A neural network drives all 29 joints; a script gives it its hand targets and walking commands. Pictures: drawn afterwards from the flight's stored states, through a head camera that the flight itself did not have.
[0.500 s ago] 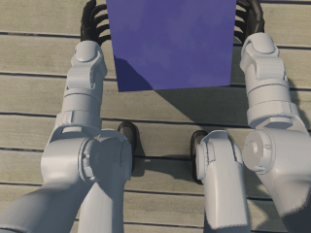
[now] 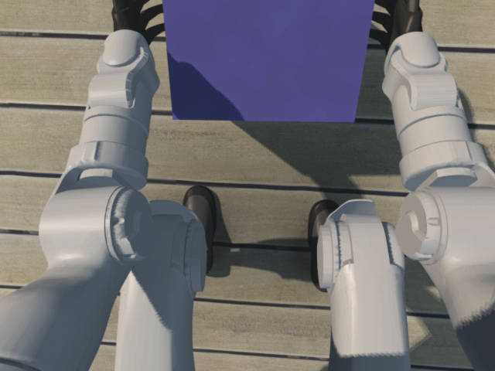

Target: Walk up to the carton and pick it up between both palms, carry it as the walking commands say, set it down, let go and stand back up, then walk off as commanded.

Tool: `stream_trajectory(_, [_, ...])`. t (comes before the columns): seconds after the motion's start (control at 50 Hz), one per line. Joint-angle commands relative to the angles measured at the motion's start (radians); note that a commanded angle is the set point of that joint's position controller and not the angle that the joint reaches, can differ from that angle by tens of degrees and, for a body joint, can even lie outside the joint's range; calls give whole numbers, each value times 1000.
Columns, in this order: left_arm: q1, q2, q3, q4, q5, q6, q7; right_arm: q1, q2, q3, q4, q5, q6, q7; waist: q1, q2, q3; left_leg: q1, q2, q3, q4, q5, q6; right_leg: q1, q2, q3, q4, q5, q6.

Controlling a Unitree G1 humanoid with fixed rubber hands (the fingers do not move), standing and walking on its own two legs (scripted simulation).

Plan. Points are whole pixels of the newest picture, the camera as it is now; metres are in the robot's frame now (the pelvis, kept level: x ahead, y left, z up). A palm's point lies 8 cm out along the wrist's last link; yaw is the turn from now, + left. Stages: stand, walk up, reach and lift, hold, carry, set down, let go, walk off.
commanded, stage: set down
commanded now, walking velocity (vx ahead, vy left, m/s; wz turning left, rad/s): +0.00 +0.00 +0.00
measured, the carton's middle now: (263, 43) +0.53 +0.00 -0.27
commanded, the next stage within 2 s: none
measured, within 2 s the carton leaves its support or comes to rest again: neither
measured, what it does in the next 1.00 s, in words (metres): stands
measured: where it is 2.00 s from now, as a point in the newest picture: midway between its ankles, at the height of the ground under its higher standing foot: (261, 252)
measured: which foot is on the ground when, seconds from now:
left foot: down 0.00-1.00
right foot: down 0.00-1.00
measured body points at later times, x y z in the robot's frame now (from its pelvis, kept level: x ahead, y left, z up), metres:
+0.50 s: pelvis +0.00 +0.00 -0.01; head +0.37 -0.01 +0.25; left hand +0.53 +0.17 -0.20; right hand +0.53 -0.17 -0.21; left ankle +0.13 +0.14 -0.36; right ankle +0.10 -0.14 -0.36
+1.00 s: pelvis +0.00 +0.00 +0.00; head +0.38 -0.02 +0.25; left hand +0.53 +0.18 -0.20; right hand +0.53 -0.17 -0.22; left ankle +0.13 +0.14 -0.36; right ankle +0.10 -0.14 -0.36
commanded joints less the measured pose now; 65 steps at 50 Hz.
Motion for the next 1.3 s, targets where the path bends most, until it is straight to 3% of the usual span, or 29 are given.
stream_trajectory(0.0, [-421, -742, -322, -49, -39, -32, -232, -587, 690, 320, -179, 95, -69, 231, -35, -83, -984, 656, -69, 131, -25, 237, 27, 423, 45, -157, -119, 225, -55])
stream_trajectory(0.02, [-457, -689, -318, -49, -51, -38, -230, -637, 693, 355, -206, 124, -69, 231, -8, -143, -1006, 648, -60, 113, -20, 223, 43, 431, 37, -160, -100, 224, -43])
stream_trajectory(0.04, [-445, -713, -349, -33, -67, -37, -227, -614, 664, 349, -203, 113, -78, 225, -56, -112, -1038, 690, -54, 122, -8, 275, 30, 473, 35, -164, -106, 276, -49])
stream_trajectory(0.1, [-451, -711, -337, -41, -54, -43, -230, -606, 689, 327, -193, 118, -83, 226, -12, -74, -984, 671, -60, 115, -9, 257, 35, 385, 45, -154, -101, 242, -56])
stream_trajectory(0.18, [-451, -684, -300, -5, -54, -44, -233, -631, 654, 330, -192, 102, -80, 221, -45, -120, -958, 648, -56, 115, 5, 236, 43, 413, 34, -148, -112, 221, -49])
stream_trajectory(0.22, [-427, -701, -306, 1, -49, -45, -232, -626, 645, 325, -174, 102, -84, 224, -21, -64, -935, 630, -55, 132, -2, 244, 31, 402, 33, -138, -119, 222, -60])
stream_trajectory(0.26, [-455, -666, -278, 0, -45, -49, -224, -652, 641, 332, -176, 108, -84, 225, -14, -123, -887, 613, -57, 110, -17, 208, 45, 363, 31, -148, -115, 188, -49])
stream_trajectory(0.3, [-468, -654, -290, 16, -43, -49, -233, -607, 625, 299, -140, 86, -81, 230, -50, -121, -907, 642, -56, 104, -7, 219, 40, 335, 34, -166, -101, 196, -51])
stream_trajectory(0.34, [-415, -659, -276, 33, -21, -53, -225, -598, 652, 302, -104, 87, -80, 233, -10, -73, -874, 606, -65, 117, -19, 235, 41, 341, 32, -147, -101, 214, -54])
stream_trajectory(0.36, [-478, -666, -293, -14, -43, -54, -236, -582, 626, 269, -125, 63, -80, 230, -70, -103, -861, 581, -58, 99, -12, 213, 42, 338, 34, -152, -99, 210, -60])
stream_trajectory(0.44, [-468, -665, -287, 14, -26, -56, -227, -590, 627, 253, -101, 69, -87, 238, -34, -30, -832, 630, -59, 97, -30, 209, 38, 255, 34, -146, -96, 175, -67])
stream_trajectory(0.56, [-435, -651, -251, 33, -28, -62, -240, -549, 599, 257, -98, 33, -82, 230, -44, -100, -812, 562, -63, 109, -18, 205, 37, 306, 35, -154, -103, 191, -59])
stream_trajectory(0.66, [-429, -604, -244, 45, -8, -63, -230, -519, 582, 221, -40, 43, -79, 235, -22, -49, -797, 617, -54, 118, -30, 188, 32, 296, 35, -135, -111, 153, -66])
stream_trajectory(0.68, [-428, -596, -247, 27, -16, -60, -241, -492, 611, 235, -24, 19, -69, 238, -57, -122, -738, 529, -50, 100, -21, 196, 39, 286, 28, -136, -112, 191, -64])
stream_trajectory(0.76, [-396, -594, -249, 54, -5, -70, -232, -483, 597, 204, -11, 7, -87, 231, -44, -52, -704, 526, -56, 107, -32, 198, 32, 255, 31, -125, -115, 188, -68])
stream_trajectory(0.8, [-409, -602, -244, 35, -22, -73, -242, -489, 591, 220, -21, 3, -82, 229, -46, -110, -759, 523, -65, 113, -20, 194, 33, 309, 35, -138, -102, 198, -61])
stream_trajectory(0.82, [-422, -593, -250, 48, -21, -68, -237, -502, 544, 195, 0, -2, -78, 230, -68, -65, -730, 553, -55, 103, -28, 180, 26, 267, 26, -134, -101, 161, -70])
stream_trajectory(0.84, [-391, -574, -243, 104, 6, -62, -228, -488, 554, 204, -1, 20, -81, 233, -25, -10, -770, 606, -43, 106, -19, 176, 28, 278, 24, -127, -94, 160, -69])
stream_trajectory(0.86, [-405, -580, -250, 53, -22, -73, -230, -458, 584, 220, 1, 3, -77, 229, -59, -87, -734, 541, -54, 113, -12, 182, 30, 301, 28, -133, -112, 176, -69])
stream_trajectory(0.92, [-343, -568, -233, 100, -1, -72, -242, -456, 562, 196, 19, -16, -79, 224, -69, -126, -727, 520, -57, 99, -22, 178, 36, 333, 26, -143, -93, 201, -55])
stream_trajectory(0.94, [-370, -565, -229, 95, 6, -75, -234, -490, 547, 197, 14, 7, -90, 221, -21, -46, -693, 508, -54, 111, -30, 169, 34, 279, 33, -125, -93, 180, -64])
stream_trajectory(1.02, [-347, -550, -226, 88, 6, -77, -238, -431, 560, 199, 47, -21, -77, 225, -62, -114, -668, 492, -51, 110, -19, 191, 34, 296, 26, -126, -113, 200, -65])
stream_trajectory(1.06, [-378, -510, -214, 134, 17, -67, -225, -483, 513, 177, 43, -8, -81, 226, -40, -33, -642, 546, -41, 96, -23, 142, 34, 224, 25, -110, -107, 126, -68])
stream_trajectory(1.12, [-358, -572, -217, 112, 0, -78, -236, -470, 509, 182, 26, -20, -93, 217, -62, -97, -681, 540, -58, 103, -18, 191, 37, 272, 33, -133, -106, 165, -66])
stream_trajectory(1.14, [-353, -525, -228, 125, 2, -77, -228, -455, 499, 176, 57, -6, -94, 218, -34, -36, -645, 528, -49, 93, -25, 166, 33, 214, 26, -125, -84, 141, -69])
stream_trajectory(1.22, [-285, -475, -206, 129, 15, -92, -210, -436, 448, 184, 54, -8, -106, 204, -26, -64, -703, 566, -50, 109, -11, 216, 23, 306, 15, -119, -101, 180, -58])
stream_trajectory(1.24, [-322, -492, -228, 110, -10, -98, -212, -429, 433, 170, 47, -24, -116, 188, -72, -97, -702, 523, -52, 97, -18, 201, 25, 318, 22, -142, -85, 198, -57])
stream_trajectory(1.26, [-303, -399, -216, 143, -1, -101, -198, -412, 382, 172, 79, 5, -117, 183, -25, -36, -701, 560, -35, 107, -2, 201, 21, 308, 16, -114, -89, 197, -58])
stream_trajectory(1.28, [-316, -384, -221, 121, -23, -111, -191, -435, 393, 198, 34, 2, -124, 176, -36, -110, -680, 529, -42, 92, -15, 209, 31, 303, 15, -129, -93, 205, -56])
